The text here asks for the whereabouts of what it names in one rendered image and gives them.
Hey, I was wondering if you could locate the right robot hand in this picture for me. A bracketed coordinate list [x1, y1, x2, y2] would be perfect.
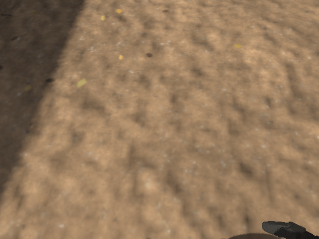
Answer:
[262, 221, 319, 239]

